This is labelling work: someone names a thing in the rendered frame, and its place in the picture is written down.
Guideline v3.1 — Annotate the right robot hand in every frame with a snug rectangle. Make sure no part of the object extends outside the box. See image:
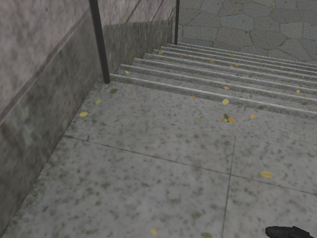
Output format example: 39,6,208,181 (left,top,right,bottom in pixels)
265,226,314,238

